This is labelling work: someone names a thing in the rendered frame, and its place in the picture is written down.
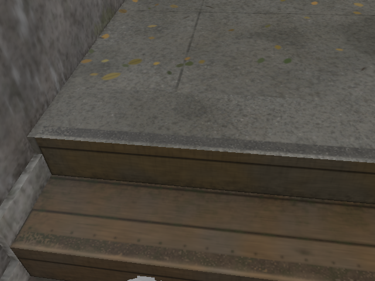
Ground stairs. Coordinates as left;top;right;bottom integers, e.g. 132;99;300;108
10;138;375;281

